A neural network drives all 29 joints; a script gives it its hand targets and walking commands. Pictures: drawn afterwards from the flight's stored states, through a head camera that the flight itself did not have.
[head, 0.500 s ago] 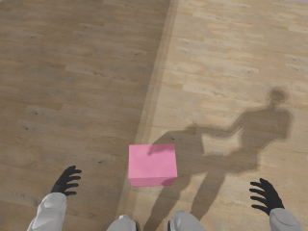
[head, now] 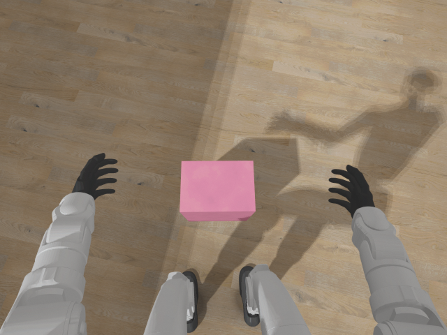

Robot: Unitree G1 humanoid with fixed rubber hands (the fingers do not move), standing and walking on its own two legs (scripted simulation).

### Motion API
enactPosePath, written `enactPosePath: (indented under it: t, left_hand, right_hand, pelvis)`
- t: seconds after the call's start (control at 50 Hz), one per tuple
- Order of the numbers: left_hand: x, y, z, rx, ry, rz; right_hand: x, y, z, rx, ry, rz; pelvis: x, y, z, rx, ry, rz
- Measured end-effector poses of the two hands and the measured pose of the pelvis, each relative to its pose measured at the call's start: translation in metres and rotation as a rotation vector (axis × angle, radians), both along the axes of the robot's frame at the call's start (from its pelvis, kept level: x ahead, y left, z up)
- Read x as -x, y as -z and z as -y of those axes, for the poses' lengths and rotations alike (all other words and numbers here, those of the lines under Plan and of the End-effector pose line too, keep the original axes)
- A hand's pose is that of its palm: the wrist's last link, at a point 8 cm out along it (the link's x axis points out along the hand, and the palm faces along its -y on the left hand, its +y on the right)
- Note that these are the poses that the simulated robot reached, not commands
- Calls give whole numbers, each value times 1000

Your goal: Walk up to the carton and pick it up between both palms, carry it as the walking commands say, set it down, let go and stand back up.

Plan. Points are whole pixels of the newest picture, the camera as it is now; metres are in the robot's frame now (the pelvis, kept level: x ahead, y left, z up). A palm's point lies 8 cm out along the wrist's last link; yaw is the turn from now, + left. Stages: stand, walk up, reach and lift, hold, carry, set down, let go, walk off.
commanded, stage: reach and lift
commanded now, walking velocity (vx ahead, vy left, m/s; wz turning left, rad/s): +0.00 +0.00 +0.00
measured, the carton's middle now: (217, 194) +0.46 -0.01 -0.57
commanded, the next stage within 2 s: none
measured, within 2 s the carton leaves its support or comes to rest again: neither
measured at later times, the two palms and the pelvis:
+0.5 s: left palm (122, 152) +0.48 +0.19 -0.14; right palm (318, 150) +0.45 -0.23 -0.14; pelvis -0.02 +0.01 -0.04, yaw +0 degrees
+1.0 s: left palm (138, 168) +0.48 +0.19 -0.26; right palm (300, 163) +0.46 -0.23 -0.26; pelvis -0.03 +0.00 -0.14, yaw +0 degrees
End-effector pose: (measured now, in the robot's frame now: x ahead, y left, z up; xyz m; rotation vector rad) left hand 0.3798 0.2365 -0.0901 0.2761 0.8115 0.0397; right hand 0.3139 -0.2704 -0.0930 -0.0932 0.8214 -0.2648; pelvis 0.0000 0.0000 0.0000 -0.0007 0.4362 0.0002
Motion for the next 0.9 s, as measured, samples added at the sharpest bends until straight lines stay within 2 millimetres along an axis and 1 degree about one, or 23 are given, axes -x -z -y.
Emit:
enactPosePath:
  t: [0.14, 0.32, 0.46, 0.54, 0.64, 0.72, 0.8, 0.9]
  left_hand:
    - [-26, 19, 12, 55, -18, 36]
    - [-61, 41, 29, 116, -50, 100]
    - [-91, 52, 42, 157, -77, 156]
    - [-103, 55, 49, 172, -80, 184]
    - [-104, 63, 53, 175, -81, 190]
    - [-100, 76, 53, 173, -91, 177]
    - [-98, 97, 52, 169, -101, 168]
    - [-97, 131, 51, 165, -112, 171]
  right_hand:
    - [-40, 15, -14, -20, -13, 49]
    - [-86, 33, -29, -43, -33, 111]
    - [-124, 42, -38, -60, -55, 165]
    - [-140, 45, -41, -65, -71, 190]
    - [-147, 52, -43, -70, -79, 198]
    - [-146, 66, -42, -77, -71, 186]
    - [-145, 88, -41, -80, -63, 174]
    - [-144, 125, -41, -80, -52, 168]
  pelvis:
    - [4, 13, 0, 0, -6, -88]
    - [9, 30, -6, 5, -7, -208]
    - [16, 42, -11, 5, -4, -292]
    - [18, 45, -12, 3, -4, -323]
    - [18, 48, -11, 3, -7, -349]
    - [17, 56, -9, 3, -7, -371]
    - [18, 73, -7, 3, -7, -399]
    - [21, 104, -4, 1, -5, -435]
